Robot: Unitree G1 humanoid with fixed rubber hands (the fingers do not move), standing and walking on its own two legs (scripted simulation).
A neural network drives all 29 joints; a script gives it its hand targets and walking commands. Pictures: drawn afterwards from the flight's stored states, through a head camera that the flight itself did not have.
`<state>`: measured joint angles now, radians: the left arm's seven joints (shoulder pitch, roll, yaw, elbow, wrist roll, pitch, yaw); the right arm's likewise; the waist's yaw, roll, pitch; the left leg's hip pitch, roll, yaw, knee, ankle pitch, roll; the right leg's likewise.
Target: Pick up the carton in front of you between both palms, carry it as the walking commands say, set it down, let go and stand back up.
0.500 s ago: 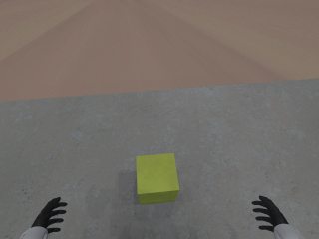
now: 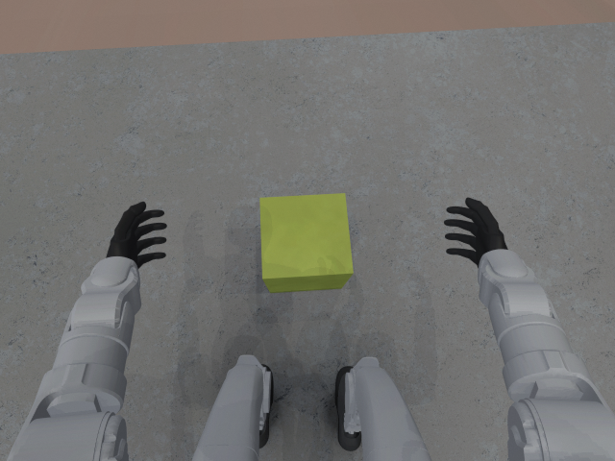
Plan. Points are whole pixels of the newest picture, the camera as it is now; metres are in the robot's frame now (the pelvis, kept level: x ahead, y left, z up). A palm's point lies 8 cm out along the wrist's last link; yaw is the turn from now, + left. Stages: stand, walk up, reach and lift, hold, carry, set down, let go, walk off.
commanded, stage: reach and lift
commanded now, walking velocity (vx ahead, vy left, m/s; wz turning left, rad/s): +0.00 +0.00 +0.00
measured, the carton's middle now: (304, 247) +0.50 +0.01 -0.57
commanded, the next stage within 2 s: none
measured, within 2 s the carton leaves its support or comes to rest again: neither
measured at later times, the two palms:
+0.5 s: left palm (190, 179) +0.50 +0.20 -0.15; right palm (424, 167) +0.53 -0.18 -0.15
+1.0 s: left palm (218, 232) +0.48 +0.20 -0.39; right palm (391, 225) +0.51 -0.18 -0.39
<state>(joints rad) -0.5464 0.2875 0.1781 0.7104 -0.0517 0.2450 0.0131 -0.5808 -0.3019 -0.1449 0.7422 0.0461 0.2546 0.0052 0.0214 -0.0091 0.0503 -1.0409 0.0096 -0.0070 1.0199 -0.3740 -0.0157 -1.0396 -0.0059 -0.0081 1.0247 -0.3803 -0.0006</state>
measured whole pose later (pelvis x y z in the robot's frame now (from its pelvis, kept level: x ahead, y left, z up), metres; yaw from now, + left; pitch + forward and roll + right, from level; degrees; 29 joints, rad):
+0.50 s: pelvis -0.03 +0.00 -0.04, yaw +0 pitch +44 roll +1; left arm -1.24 0.21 0.42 0.86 0.07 0.18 0.06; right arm -1.35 -0.33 -0.33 1.01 -0.09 0.18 0.02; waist 0.05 -0.01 0.06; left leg -1.55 0.01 0.01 1.07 -0.30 -0.01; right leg -1.56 0.00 0.02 1.09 -0.30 0.00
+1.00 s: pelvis -0.05 +0.00 -0.24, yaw +1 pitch +48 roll +2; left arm -1.28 0.29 0.24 0.93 -0.15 0.11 0.13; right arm -1.36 -0.39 -0.13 1.01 0.14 0.11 -0.09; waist 0.04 0.00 0.11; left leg -2.16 -0.01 0.00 1.86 -0.54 -0.03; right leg -2.17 0.02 0.04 1.88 -0.54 0.02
